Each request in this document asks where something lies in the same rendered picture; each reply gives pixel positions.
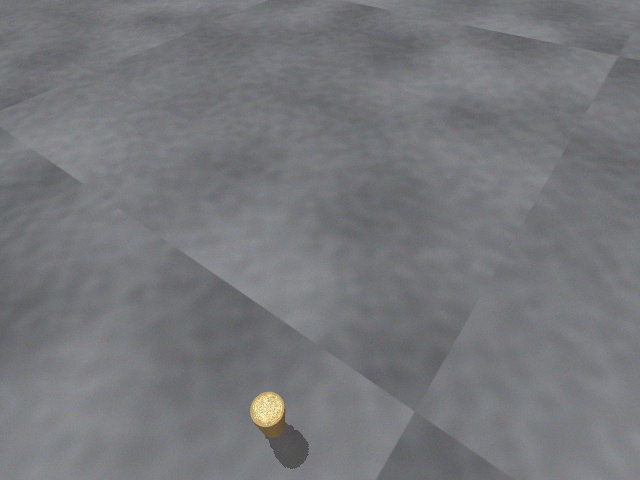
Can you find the cup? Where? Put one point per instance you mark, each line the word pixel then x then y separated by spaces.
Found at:
pixel 268 413

